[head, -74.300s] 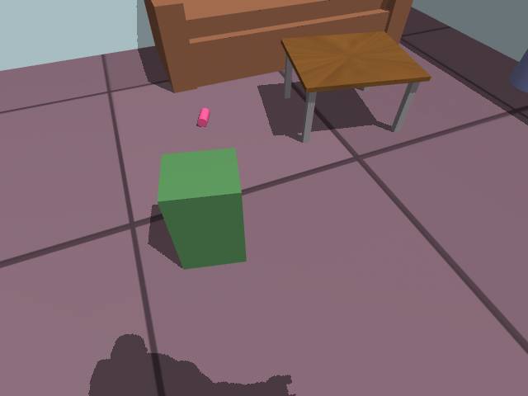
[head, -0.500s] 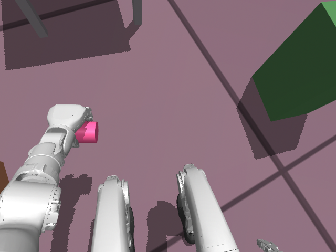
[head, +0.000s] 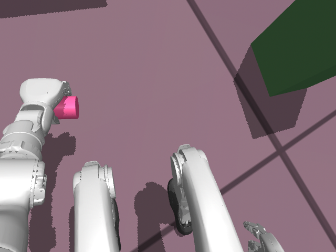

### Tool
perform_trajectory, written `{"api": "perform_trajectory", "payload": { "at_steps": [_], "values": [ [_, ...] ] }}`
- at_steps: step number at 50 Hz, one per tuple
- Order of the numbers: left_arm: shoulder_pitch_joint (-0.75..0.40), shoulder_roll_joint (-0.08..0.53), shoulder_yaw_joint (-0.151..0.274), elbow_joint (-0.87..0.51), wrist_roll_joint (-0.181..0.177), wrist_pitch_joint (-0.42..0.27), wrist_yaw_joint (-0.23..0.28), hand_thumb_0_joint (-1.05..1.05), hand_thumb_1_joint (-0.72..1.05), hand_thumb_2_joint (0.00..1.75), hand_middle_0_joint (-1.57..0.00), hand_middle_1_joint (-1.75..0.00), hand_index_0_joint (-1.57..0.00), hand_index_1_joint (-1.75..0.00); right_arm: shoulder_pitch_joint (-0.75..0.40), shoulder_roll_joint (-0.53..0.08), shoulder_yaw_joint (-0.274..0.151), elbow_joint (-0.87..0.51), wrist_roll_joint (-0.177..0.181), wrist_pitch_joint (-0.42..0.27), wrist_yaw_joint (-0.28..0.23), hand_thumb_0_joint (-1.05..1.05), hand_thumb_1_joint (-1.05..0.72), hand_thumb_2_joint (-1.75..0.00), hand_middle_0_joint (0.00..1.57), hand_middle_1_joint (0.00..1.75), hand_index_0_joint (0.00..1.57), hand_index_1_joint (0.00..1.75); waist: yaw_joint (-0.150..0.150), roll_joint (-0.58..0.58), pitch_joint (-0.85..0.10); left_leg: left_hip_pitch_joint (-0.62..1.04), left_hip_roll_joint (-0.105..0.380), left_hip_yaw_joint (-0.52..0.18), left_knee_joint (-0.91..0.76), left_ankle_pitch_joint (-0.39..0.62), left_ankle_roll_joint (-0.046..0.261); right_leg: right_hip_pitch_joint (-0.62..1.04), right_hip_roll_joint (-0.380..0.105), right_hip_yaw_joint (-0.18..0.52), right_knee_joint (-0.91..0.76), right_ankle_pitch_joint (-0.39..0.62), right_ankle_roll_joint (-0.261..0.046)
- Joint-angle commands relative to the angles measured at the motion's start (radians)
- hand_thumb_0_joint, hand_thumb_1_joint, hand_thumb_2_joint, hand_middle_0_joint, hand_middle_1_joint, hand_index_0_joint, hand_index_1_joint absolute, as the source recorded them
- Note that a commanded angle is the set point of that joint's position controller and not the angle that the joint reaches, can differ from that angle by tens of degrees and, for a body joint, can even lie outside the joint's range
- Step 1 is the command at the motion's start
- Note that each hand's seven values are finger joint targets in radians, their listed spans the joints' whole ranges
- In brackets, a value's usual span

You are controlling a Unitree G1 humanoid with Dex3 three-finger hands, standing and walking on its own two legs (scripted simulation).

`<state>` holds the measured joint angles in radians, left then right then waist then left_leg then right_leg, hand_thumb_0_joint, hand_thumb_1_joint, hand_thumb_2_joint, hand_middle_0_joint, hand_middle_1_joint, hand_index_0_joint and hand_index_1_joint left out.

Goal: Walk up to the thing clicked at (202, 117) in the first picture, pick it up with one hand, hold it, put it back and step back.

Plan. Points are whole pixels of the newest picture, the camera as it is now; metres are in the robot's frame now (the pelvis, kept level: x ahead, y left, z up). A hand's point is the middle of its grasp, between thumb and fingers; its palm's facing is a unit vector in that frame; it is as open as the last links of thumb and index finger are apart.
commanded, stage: crouch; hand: left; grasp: from above
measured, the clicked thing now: (53, 107) +0.48 +0.23 -0.21
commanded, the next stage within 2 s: lower in 0.64 s
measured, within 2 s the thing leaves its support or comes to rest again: neither
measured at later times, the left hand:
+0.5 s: hand (60, 109) +0.48 +0.22 -0.23, palm faces -0.47 +0.02 -0.88, open 9.1 cm
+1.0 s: hand (64, 112) +0.48 +0.22 -0.27, palm faces -0.51 +0.02 -0.86, open 9.1 cm
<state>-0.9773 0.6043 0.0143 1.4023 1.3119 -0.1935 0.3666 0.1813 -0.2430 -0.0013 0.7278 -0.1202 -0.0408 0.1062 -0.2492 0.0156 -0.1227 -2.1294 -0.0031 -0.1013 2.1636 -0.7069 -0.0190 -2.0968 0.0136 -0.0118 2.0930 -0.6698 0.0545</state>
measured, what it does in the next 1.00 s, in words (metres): lowers itself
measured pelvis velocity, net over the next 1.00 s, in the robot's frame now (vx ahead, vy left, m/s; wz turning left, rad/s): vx -0.01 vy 0.00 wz -0.06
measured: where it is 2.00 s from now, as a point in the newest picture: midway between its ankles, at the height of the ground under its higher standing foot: (147, 225)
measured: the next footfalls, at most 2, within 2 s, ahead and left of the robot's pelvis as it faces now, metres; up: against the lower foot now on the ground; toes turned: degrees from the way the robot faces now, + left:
none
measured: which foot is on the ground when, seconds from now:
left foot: down 0.00-1.00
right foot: down 0.00-1.00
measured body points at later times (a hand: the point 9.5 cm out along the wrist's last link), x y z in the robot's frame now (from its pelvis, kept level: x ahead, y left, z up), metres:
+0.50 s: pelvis -0.01 +0.00 -0.05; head +0.24 +0.06 +0.32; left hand +0.50 +0.22 -0.18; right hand +0.00 -0.27 -0.15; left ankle +0.07 +0.13 -0.37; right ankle +0.09 -0.14 -0.37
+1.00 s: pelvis -0.01 +0.00 -0.08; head +0.25 +0.07 +0.28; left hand +0.51 +0.22 -0.22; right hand +0.00 -0.27 -0.17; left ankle +0.07 +0.13 -0.37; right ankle +0.09 -0.14 -0.37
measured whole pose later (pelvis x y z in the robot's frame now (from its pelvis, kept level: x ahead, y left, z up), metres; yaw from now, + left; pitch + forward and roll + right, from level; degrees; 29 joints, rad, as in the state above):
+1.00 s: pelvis -0.01 +0.00 -0.08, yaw -3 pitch +34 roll -9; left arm -1.08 0.76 0.01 1.54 1.35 -0.25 0.38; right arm 0.18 -0.27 0.12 0.72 -0.15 -0.05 0.14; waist -0.33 -0.03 0.00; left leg -2.33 -0.02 -0.16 2.42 -0.70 -0.02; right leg -2.27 0.03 -0.05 2.31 -0.65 0.06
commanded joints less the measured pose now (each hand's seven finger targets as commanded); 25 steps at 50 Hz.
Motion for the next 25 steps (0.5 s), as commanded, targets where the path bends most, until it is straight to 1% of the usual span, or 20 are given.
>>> {"api": "perform_trajectory", "payload": {
  "at_steps": [1, 2, 3, 5, 8, 9, 10, 11, 12, 14, 15, 16, 17, 19, 20, 21, 22, 23, 24, 25],
  "values": [
    [-0.396, 0.221, 0.023, -0.163, -0.027, -0.014, 0.032, 0.0, 0.73, 0.67, -1.09, -0.51, -1.1, -0.5, 0.244, -0.225, -0.074, -0.007, -0.004, 0.0, -0.01, 0.0, -0.92, -0.91, 0.2, 0.3, 0.2, 0.3, -0.023, 0.22, -0.709, 0.483, -0.017, 0.077, -0.187, 0.266, 0.045, 0.365, 0.009, -0.08, -0.191, 0.279, -0.079],
    [-0.399, 0.239, 0.027, -0.16, -0.022, -0.021, 0.027, 0.0, 0.74, 0.67, -1.1, -0.52, -1.11, -0.51, 0.245, -0.228, -0.073, -0.005, -0.005, 0.001, -0.006, 0.0, -0.92, -0.91, 0.2, 0.3, 0.2, 0.3, -0.021, 0.245, -0.703, 0.485, -0.017, 0.078, -0.183, 0.262, 0.042, 0.355, 0.011, -0.08, -0.184, 0.269, -0.082],
    [-0.385, 0.238, 0.028, -0.146, -0.018, -0.025, 0.025, 0.0, 0.74, 0.67, -1.1, -0.51, -1.11, -0.5, 0.248, -0.23, -0.072, -0.001, -0.004, 0.003, -0.005, 0.0, -0.92, -0.91, 0.2, 0.3, 0.2, 0.3, -0.019, 0.243, -0.686, 0.486, -0.017, 0.074, -0.182, 0.263, 0.04, 0.334, 0.01, -0.085, -0.175, 0.264, -0.084],
    [-0.384, 0.255, 0.034, -0.148, -0.006, -0.036, 0.023, 0.0, 0.75, 0.66, -1.1, -0.52, -1.12, -0.51, 0.255, -0.236, -0.07, 0.0, -0.008, 0.007, 0.001, 0.0, -0.92, -0.91, 0.2, 0.3, 0.2, 0.3, -0.021, 0.251, -0.703, 0.488, -0.017, 0.076, -0.16, 0.276, 0.04, 0.34, 0.012, -0.086, -0.161, 0.276, -0.082],
    [-0.439, 0.264, 0.034, -0.177, 0.0, -0.051, 0.032, 0.0, 0.76, 0.69, -1.11, -0.53, -1.12, -0.52, 0.253, -0.242, -0.065, 0.0, -0.01, 0.01, 0.007, 0.0, -0.92, -0.91, 0.2, 0.3, 0.2, 0.3, -0.027, 0.3, -0.713, 0.491, -0.016, 0.072, -0.152, 0.272, 0.034, 0.301, 0.015, -0.095, -0.132, 0.268, -0.088],
    [-0.439, 0.28, 0.044, -0.164, 0.002, -0.052, 0.04, 0.0, 0.76, 0.69, -1.12, -0.52, -1.13, -0.51, 0.254, -0.246, -0.064, 0.001, -0.009, 0.01, 0.005, 0.0, -0.92, -0.91, 0.2, 0.3, 0.2, 0.3, -0.026, 0.294, -0.706, 0.494, -0.014, 0.069, -0.144, 0.273, 0.034, 0.283, 0.014, -0.098, -0.127, 0.267, -0.088],
    [-0.447, 0.276, 0.038, -0.17, 0.012, -0.055, 0.046, 0.0, 0.76, 0.68, -1.12, -0.52, -1.13, -0.51, 0.254, -0.242, -0.059, -0.001, -0.013, 0.012, 0.005, 0.0, -0.92, -0.91, 0.2, 0.3, 0.2, 0.3, -0.031, 0.305, -0.715, 0.494, -0.015, 0.069, -0.139, 0.273, 0.034, 0.285, 0.018, -0.1, -0.121, 0.268, -0.088],
    [-0.448, 0.288, 0.045, -0.167, 0.013, -0.057, 0.052, 0.0, 0.75, 0.68, -1.1, -0.54, -1.12, -0.53, 0.257, -0.245, -0.057, -0.001, -0.013, 0.012, 0.008, 0.0, -0.92, -0.91, 0.2, 0.3, 0.2, 0.3, -0.034, 0.305, -0.717, 0.484, -0.017, 0.071, -0.133, 0.269, 0.033, 0.289, 0.016, -0.101, -0.114, 0.268, -0.087],
    [-0.442, 0.295, 0.054, -0.153, 0.015, -0.055, 0.061, 0.0, 0.77, 0.68, -1.12, -0.52, -1.13, -0.52, 0.258, -0.248, -0.058, 0.003, -0.014, 0.012, 0.007, 0.0, -0.92, -0.91, 0.2, 0.3, 0.2, 0.3, -0.03, 0.305, -0.705, 0.474, -0.018, 0.073, -0.133, 0.258, 0.034, 0.276, 0.015, -0.101, -0.112, 0.26, -0.087],
    [-0.459, 0.293, 0.048, -0.163, 0.015, -0.053, 0.068, 0.0, 0.76, 0.71, -1.12, -0.54, -1.12, -0.53, 0.256, -0.247, -0.052, 0.003, -0.018, 0.009, 0.01, 0.0, -0.92, -0.91, 0.2, 0.3, 0.2, 0.3, -0.038, 0.31, -0.709, 0.481, -0.015, 0.076, -0.117, 0.252, 0.037, 0.273, 0.018, -0.102, -0.106, 0.262, -0.086],
    [-0.47, 0.31, 0.054, -0.161, 0.02, -0.052, 0.074, 0.0, 0.75, 0.68, -1.11, -0.52, -1.11, -0.52, 0.253, -0.252, -0.049, 0.006, -0.017, 0.008, 0.009, 0.0, -0.92, -0.91, 0.2, 0.3, 0.2, 0.3, -0.04, 0.322, -0.697, 0.472, -0.015, 0.075, -0.116, 0.246, 0.035, 0.253, 0.015, -0.104, -0.096, 0.256, -0.088],
    [-0.479, 0.305, 0.048, -0.166, 0.022, -0.052, 0.075, 0.0, 0.75, 0.69, -1.12, -0.51, -1.12, -0.51, 0.252, -0.251, -0.048, 0.007, -0.02, 0.009, 0.008, 0.0, -0.92, -0.91, 0.2, 0.3, 0.2, 0.3, -0.039, 0.33, -0.707, 0.48, -0.014, 0.074, -0.11, 0.248, 0.034, 0.248, 0.018, -0.105, -0.092, 0.258, -0.088],
    [-0.466, 0.305, 0.052, -0.144, 0.022, -0.049, 0.078, 0.0, 0.76, 0.69, -1.12, -0.52, -1.12, -0.51, 0.255, -0.254, -0.044, 0.009, -0.021, 0.006, 0.01, 0.0, -0.92, -0.91, 0.2, 0.3, 0.2, 0.3, -0.047, 0.344, -0.691, 0.484, -0.014, 0.071, -0.109, 0.252, 0.03, 0.229, 0.012, -0.109, -0.08, 0.256, -0.089],
    [-0.496, 0.306, 0.043, -0.142, 0.024, -0.046, 0.082, 0.0, 0.74, 0.68, -1.1, -0.52, -1.1, -0.51, 0.245, -0.256, -0.038, 0.006, -0.022, 0.006, 0.009, 0.0, -0.92, -0.91, 0.2, 0.3, 0.2, 0.3, -0.054, 0.351, -0.693, 0.467, -0.014, 0.068, -0.105, 0.23, 0.032, 0.22, 0.019, -0.116, -0.071, 0.242, -0.091],
    [-0.488, 0.315, 0.048, -0.121, 0.024, -0.041, 0.086, 0.0, 0.74, 0.67, -1.1, -0.52, -1.11, -0.51, 0.245, -0.26, -0.037, 0.009, -0.021, 0.005, 0.009, 0.0, -0.92, -0.91, 0.2, 0.3, 0.2, 0.3, -0.054, 0.334, -0.671, 0.456, -0.015, 0.07, -0.1, 0.215, 0.035, 0.207, 0.016, -0.116, -0.076, 0.232, -0.09],
    [-0.485, 0.306, 0.04, -0.109, 0.026, -0.039, 0.084, 0.0, 0.73, 0.68, -1.09, -0.52, -1.1, -0.51, 0.243, -0.258, -0.033, 0.008, -0.023, 0.004, 0.009, 0.0, -0.92, -0.91, 0.2, 0.3, 0.2, 0.3, -0.06, 0.334, -0.661, 0.441, -0.015, 0.071, -0.095, 0.204, 0.036, 0.204, 0.018, -0.118, -0.074, 0.223, -0.09],
    [-0.509, 0.327, 0.048, -0.116, 0.02, -0.04, 0.085, 0.0, 0.72, 0.68, -1.09, -0.52, -1.09, -0.51, 0.244, -0.262, -0.028, 0.007, -0.023, 0.003, 0.009, 0.0, -0.92, -0.91, 0.2, 0.3, 0.2, 0.3, -0.059, 0.33, -0.667, 0.42, -0.016, 0.072, -0.09, 0.196, 0.039, 0.213, 0.018, -0.119, -0.069, 0.219, -0.089],
    [-0.497, 0.332, 0.049, -0.093, 0.023, -0.036, 0.086, 0.0, 0.73, 0.69, -1.09, -0.53, -1.09, -0.52, 0.244, -0.265, -0.024, 0.006, -0.024, 0.002, 0.009, 0.0, -0.92, -0.91, 0.2, 0.3, 0.2, 0.3, -0.064, 0.33, -0.658, 0.411, -0.017, 0.069, -0.092, 0.19, 0.038, 0.21, 0.017, -0.123, -0.062, 0.213, -0.09],
    [-0.49, 0.322, 0.045, -0.083, 0.019, -0.033, 0.084, 0.0, 0.73, 0.68, -1.09, -0.53, -1.1, -0.52, 0.245, -0.266, -0.022, 0.006, -0.024, -0.002, 0.009, 0.0, -0.92, -0.91, 0.2, 0.3, 0.2, 0.3, -0.065, 0.321, -0.643, 0.411, -0.015, 0.068, -0.087, 0.187, 0.039, 0.2, 0.016, -0.125, -0.061, 0.21, -0.089],
    [-0.494, 0.3, 0.027, -0.082, 0.015, -0.031, 0.079, 0.0, 0.73, 0.68, -1.09, -0.52, -1.1, -0.52, 0.241, -0.262, -0.017, 0.009, -0.023, -0.002, 0.008, 0.0, -0.92, -0.91, 0.2, 0.3, 0.2, 0.3, -0.065, 0.32, -0.645, 0.408, -0.015, 0.07, -0.079, 0.191, 0.04, 0.201, 0.02, -0.125, -0.063, 0.217, -0.089]
  ]
}}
